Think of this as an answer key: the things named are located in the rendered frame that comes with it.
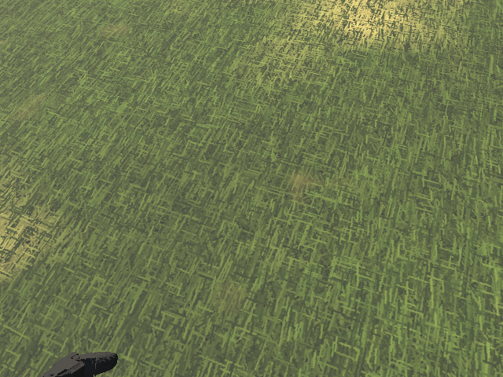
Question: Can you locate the left robot hand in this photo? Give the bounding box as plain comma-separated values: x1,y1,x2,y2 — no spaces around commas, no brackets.
39,352,118,377

